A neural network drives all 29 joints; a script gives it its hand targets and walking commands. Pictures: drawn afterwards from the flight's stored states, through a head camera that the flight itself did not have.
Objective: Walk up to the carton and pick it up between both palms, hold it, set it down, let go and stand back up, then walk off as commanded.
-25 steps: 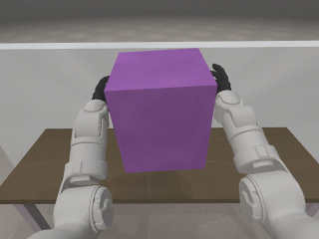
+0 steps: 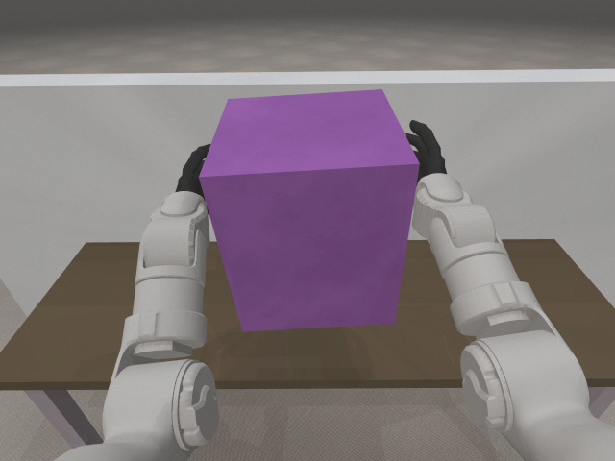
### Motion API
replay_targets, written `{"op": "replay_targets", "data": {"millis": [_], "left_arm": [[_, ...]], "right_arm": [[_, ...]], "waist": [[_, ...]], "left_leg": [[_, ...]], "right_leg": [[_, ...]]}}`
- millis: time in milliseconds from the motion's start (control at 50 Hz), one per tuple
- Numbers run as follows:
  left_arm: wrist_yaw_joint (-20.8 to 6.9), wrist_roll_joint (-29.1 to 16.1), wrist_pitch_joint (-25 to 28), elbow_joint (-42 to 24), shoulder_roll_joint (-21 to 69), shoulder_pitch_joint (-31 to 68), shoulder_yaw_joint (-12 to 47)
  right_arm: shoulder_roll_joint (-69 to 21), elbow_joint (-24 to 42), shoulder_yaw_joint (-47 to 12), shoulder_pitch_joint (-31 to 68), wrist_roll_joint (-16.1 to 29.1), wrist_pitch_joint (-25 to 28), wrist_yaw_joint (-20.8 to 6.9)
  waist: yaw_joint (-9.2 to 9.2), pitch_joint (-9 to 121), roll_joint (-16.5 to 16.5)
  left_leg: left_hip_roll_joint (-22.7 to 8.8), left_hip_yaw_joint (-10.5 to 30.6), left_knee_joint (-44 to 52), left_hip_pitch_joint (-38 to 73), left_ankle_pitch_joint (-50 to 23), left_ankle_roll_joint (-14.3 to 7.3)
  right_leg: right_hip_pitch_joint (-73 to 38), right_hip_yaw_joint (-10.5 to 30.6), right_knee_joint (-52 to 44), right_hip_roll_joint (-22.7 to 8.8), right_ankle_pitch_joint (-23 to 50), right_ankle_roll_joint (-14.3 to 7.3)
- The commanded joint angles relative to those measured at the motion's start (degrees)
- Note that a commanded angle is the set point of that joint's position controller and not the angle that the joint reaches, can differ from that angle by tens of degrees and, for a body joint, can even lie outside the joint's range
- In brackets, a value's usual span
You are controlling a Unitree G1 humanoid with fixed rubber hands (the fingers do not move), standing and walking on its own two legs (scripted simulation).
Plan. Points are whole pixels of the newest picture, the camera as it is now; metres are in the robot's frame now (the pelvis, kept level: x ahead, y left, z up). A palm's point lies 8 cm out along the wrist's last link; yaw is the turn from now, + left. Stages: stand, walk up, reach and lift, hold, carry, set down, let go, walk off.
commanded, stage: hold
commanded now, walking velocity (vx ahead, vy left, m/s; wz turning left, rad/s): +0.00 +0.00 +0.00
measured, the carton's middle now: (311, 211) +0.40 +0.01 +0.20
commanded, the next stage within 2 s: none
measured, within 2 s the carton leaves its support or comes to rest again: neither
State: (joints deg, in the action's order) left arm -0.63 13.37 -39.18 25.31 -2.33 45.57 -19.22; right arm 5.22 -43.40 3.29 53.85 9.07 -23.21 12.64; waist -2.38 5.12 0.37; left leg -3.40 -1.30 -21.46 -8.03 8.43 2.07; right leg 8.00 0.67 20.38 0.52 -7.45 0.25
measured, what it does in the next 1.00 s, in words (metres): stands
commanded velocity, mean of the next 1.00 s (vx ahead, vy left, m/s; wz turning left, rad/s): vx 0.00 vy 0.00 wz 0.00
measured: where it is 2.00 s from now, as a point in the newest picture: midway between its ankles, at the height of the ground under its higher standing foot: outside the picture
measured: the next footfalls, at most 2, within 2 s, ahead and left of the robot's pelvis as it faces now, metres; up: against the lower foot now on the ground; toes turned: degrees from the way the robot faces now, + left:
none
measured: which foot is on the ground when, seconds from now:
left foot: down 0.00-1.00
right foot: down 0.00-1.00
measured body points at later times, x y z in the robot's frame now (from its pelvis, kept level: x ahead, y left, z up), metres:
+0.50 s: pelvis +0.00 +0.00 +0.00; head -0.07 +0.00 +0.44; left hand +0.39 +0.16 +0.23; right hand +0.40 -0.14 +0.25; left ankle +0.04 +0.14 -0.74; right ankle +0.05 -0.12 -0.74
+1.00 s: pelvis +0.00 +0.00 +0.00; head -0.08 +0.00 +0.44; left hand +0.38 +0.16 +0.23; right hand +0.39 -0.14 +0.26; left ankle +0.04 +0.14 -0.74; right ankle +0.05 -0.12 -0.74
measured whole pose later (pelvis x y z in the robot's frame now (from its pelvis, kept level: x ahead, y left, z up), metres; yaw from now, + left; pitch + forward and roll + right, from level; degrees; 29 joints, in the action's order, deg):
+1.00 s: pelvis +0.00 +0.00 +0.00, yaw +0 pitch -6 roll +0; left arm -0.8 13.5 -39.8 25.2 -2.3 45.5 -19.3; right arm 5.2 -43.3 3.2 53.8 9.1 -23.9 12.7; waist -2.4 5.7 0.4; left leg -3.4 -1.2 -21.5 -7.7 8.3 2.1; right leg 7.6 0.7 20.4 0.5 -7.4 0.2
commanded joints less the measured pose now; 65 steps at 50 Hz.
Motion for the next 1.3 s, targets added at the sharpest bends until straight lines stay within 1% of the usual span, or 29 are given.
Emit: {"op": "replay_targets", "data": {"millis": [0, 60, 140, 160, 200, 280, 300, 320, 440, 460, 480, 520, 540, 560, 600, 660, 680, 700, 720, 780, 840, 860, 920, 1020, 1120, 1160, 1200, 1240, 1280], "left_arm": [[-9.0, -7.6, 4.7, -17.9, 34.6, 40.9, 23.7], [-9.6, -7.0, 4.0, -15.0, 34.2, 40.3, 22.3], [-9.9, -5.8, 4.1, -11.1, 33.3, 43.8, 19.9], [-10.1, -4.8, 4.1, -10.2, 33.7, 43.3, 19.1], [-10.1, -5.6, 4.3, -9.6, 33.9, 42.6, 19.7], [-10.1, -5.3, 4.6, -12.3, 33.9, 43.6, 20.6], [-10.0, -4.3, 4.3, -9.0, 32.9, 42.2, 18.3], [-10.0, -4.7, 4.5, -9.1, 34.1, 42.3, 19.4], [-9.0, -7.3, 5.7, -18.3, 34.9, 41.4, 23.3], [-8.9, -7.2, 5.1, -15.6, 34.6, 40.0, 22.8], [-8.9, -7.0, 5.3, -16.5, 34.7, 39.0, 22.6], [-9.0, -7.7, 5.1, -17.9, 34.8, 39.7, 23.7], [-9.2, -7.9, 4.9, -17.9, 34.6, 39.2, 23.9], [-9.4, -7.4, 4.7, -17.8, 34.5, 40.0, 23.0], [-9.4, -7.1, 4.7, -16.2, 34.4, 40.4, 22.3], [-9.3, -7.2, 4.6, -16.5, 34.1, 41.5, 22.6], [-9.3, -6.9, 4.6, -16.3, 34.1, 40.8, 21.8], [-9.3, -6.9, 4.2, -14.3, 34.7, 39.8, 22.7], [-9.4, -7.0, 4.3, -15.4, 34.7, 40.0, 22.3], [-10.0, -5.6, 3.9, -12.4, 33.4, 41.2, 20.3], [-10.3, -4.2, 3.9, -9.8, 32.7, 41.6, 17.9], [-10.3, -5.3, 4.3, -11.4, 34.0, 42.8, 19.9], [-10.0, -5.7, 4.5, -11.7, 33.8, 42.9, 20.0], [-9.5, -6.1, 4.8, -13.5, 34.5, 42.4, 21.3], [-9.6, -7.2, 5.2, -15.0, 34.7, 42.3, 21.9], [-9.1, -7.3, 5.3, -16.4, 35.3, 42.1, 22.9], [-9.0, -7.9, 5.6, -16.6, 34.6, 41.5, 23.7], [-8.9, -7.2, 5.2, -18.3, 34.5, 40.1, 22.9], [-9.0, -7.2, 4.8, -16.9, 35.0, 39.8, 23.4]], "right_arm": [[-38.5, 16.8, -16.4, 30.2, 9.9, 1.3, -6.6], [-37.4, 17.0, -15.1, 32.4, 9.4, 1.0, -6.9], [-36.3, 9.9, -11.4, 32.9, 6.4, 0.6, -7.8], [-37.6, 11.7, -12.2, 34.3, 6.9, 1.3, -8.1], [-37.1, 11.0, -11.7, 34.1, 6.0, 1.3, -8.0], [-37.1, 11.8, -11.3, 33.8, 6.2, 2.0, -8.5], [-36.6, 9.9, -11.1, 33.6, 5.8, 1.6, -8.6], [-37.5, 10.2, -11.2, 33.4, 5.5, 2.0, -8.6], [-39.5, 17.9, -15.9, 32.2, 8.3, 3.2, -7.7], [-38.3, 16.8, -15.9, 32.0, 8.5, 2.5, -7.5], [-39.4, 18.8, -17.5, 31.7, 8.7, 2.9, -7.4], [-38.9, 20.6, -17.9, 31.9, 10.4, 2.4, -6.8], [-37.6, 18.6, -16.9, 30.1, 9.3, 1.8, -6.6], [-37.6, 16.9, -16.3, 30.1, 9.6, 1.6, -6.7], [-38.9, 18.4, -16.0, 32.9, 9.3, 2.1, -6.9], [-38.3, 16.2, -15.3, 32.0, 8.5, 1.8, -7.1], [-38.7, 17.1, -15.8, 32.9, 9.1, 1.9, -7.2], [-37.8, 16.4, -15.6, 32.6, 8.9, 1.7, -7.2], [-38.0, 17.7, -15.9, 33.1, 9.0, 1.7, -7.1], [-37.5, 12.6, -13.0, 32.3, 7.5, 0.8, -7.1], [-37.6, 11.3, -12.3, 33.8, 6.8, 1.3, -7.8], [-37.9, 12.1, -12.1, 33.9, 6.7, 1.7, -8.1], [-38.2, 11.9, -12.8, 34.6, 6.9, 2.0, -8.3], [-37.4, 12.9, -12.9, 32.6, 6.8, 2.1, -8.1], [-38.5, 16.2, -14.6, 33.4, 7.6, 2.5, -7.6], [-38.4, 16.4, -14.9, 32.8, 7.8, 3.0, -7.8], [-39.1, 17.2, -15.8, 32.6, 7.8, 2.8, -7.6], [-39.1, 18.2, -16.7, 31.7, 9.2, 2.6, -7.3], [-38.0, 16.8, -15.6, 31.4, 9.1, 2.0, -7.0]], "waist": [[-5.27, 22.4, -0.4], [-4.24, 20.5, 0.2], [-4.66, 14.9, -1.4], [-3.65, 16.2, -1.5], [-4.54, 16.5, -1.2], [-4.12, 17.8, 0.0], [-3.14, 15.0, -1.5], [-3.62, 16.2, -1.2], [-3.95, 26.1, -0.6], [-4.19, 23.7, -0.1], [-3.98, 25.4, -1.8], [-4.06, 25.0, -0.8], [-5.63, 23.5, -2.1], [-4.75, 23.0, 0.1], [-3.65, 23.1, -1.5], [-4.64, 21.8, -0.7], [-3.44, 23.1, -1.8], [-4.31, 21.4, -0.4], [-4.47, 22.9, -1.6], [-4.55, 16.0, -1.6], [-2.88, 15.4, -1.9], [-4.08, 17.1, -1.3], [-3.11, 17.9, -1.7], [-4.68, 19.4, -0.9], [-4.02, 21.8, -2.2], [-4.22, 23.3, -0.1], [-4.59, 23.8, -2.0], [-3.36, 24.2, -1.5], [-4.96, 23.0, -1.0]], "left_leg": [[6.3, 0.5, 4.7, 7.7, -6.9, -0.2], [6.3, 0.3, 5.7, 6.4, -4.3, -0.3], [5.8, 0.3, 7.3, 2.9, 3.8, -1.5], [5.7, 0.0, 7.6, 3.4, 3.4, -1.8], [5.5, -0.1, 7.0, 3.5, 2.8, -1.6], [5.6, 0.1, 7.5, 3.8, 0.9, -1.3], [5.5, 0.3, 8.3, 2.6, 3.8, -1.9], [5.5, -0.1, 8.1, 3.2, 3.6, -1.7], [6.1, -0.1, 5.0, 7.9, -7.8, -0.8], [6.0, 0.2, 5.3, 7.5, -6.3, -0.8], [6.3, 0.1, 4.8, 8.4, -8.9, -0.8], [6.6, 0.0, 4.2, 8.1, -10.2, -0.8], [6.6, 0.1, 4.0, 8.2, -9.5, -0.5], [6.5, 0.3, 4.3, 8.4, -8.3, -0.7], [6.3, 0.1, 5.1, 6.8, -5.2, -1.3], [6.3, 0.3, 5.2, 6.9, -4.1, -0.9], [6.1, 0.1, 5.3, 7.1, -5.2, -1.2], [6.2, 0.3, 5.3, 6.8, -4.8, -0.8], [6.2, 0.3, 5.0, 7.5, -6.0, -0.9], [6.1, -0.1, 6.6, 5.0, 0.9, -1.4], [6.1, -0.1, 7.8, 3.7, 2.5, -1.9], [5.6, 0.1, 7.6, 3.9, 2.2, -1.8], [5.9, 0.0, 7.2, 3.8, 2.0, -2.0], [5.9, 0.1, 6.6, 5.4, -1.3, -1.2], [6.2, 0.0, 5.6, 5.9, -3.2, -1.8], [6.1, 0.3, 5.4, 7.2, -4.5, -1.1], [6.0, 0.3, 5.2, 6.8, -5.7, -1.0], [6.5, 0.2, 4.7, 7.8, -8.9, -1.0], [6.2, 0.6, 4.7, 8.2, -7.1, -0.5]], "right_leg": [[-14.3, -2.7, -5.3, 3.2, 8.4, 2.1], [-13.2, -2.4, -5.6, 3.2, 5.5, 1.8], [-10.7, -2.6, -6.2, 2.6, -2.5, 1.4], [-10.6, -2.4, -6.2, 2.4, -2.6, 1.5], [-11.2, -2.5, -6.1, 2.3, -1.3, 1.2], [-12.2, -2.6, -5.4, 2.9, -0.1, 1.4], [-11.5, -2.4, -6.0, 2.7, -2.6, 1.5], [-11.6, -2.3, -6.2, 2.7, -3.0, 1.4], [-15.8, -2.5, -5.0, 3.1, 9.0, 2.0], [-14.3, -2.7, -5.4, 3.2, 7.5, 1.7], [-16.3, -2.9, -5.0, 3.4, 10.5, 1.8], [-15.8, -2.4, -4.8, 3.3, 11.3, 2.2], [-15.7, -3.0, -5.0, 3.3, 11.0, 1.9], [-14.7, -3.1, -5.1, 3.3, 9.1, 2.1], [-13.7, -2.7, -5.3, 3.1, 6.0, 2.1], [-13.6, -2.5, -5.9, 2.7, 5.2, 1.9], [-14.1, -2.6, -5.3, 3.0, 5.7, 1.9], [-12.7, -2.3, -5.7, 2.8, 5.6, 1.7], [-14.3, -2.6, -5.4, 3.1, 7.0, 1.9], [-11.7, -2.3, -6.4, 2.5, 0.7, 1.8], [-11.3, -2.6, -6.5, 2.4, -2.4, 1.7], [-11.6, -2.8, -6.0, 2.6, -1.5, 1.3], [-11.6, -2.4, -5.9, 2.4, -1.1, 1.3], [-12.7, -2.7, -5.5, 2.7, 3.1, 1.6], [-13.7, -2.3, -5.6, 2.6, 4.2, 1.9], [-13.3, -3.2, -5.1, 2.9, 5.3, 1.8], [-14.8, -2.7, -5.2, 2.9, 7.4, 1.8], [-15.6, -2.7, -4.9, 3.2, 9.4, 2.2], [-14.5, -2.7, -5.3, 3.1, 7.7, 2.0]]}}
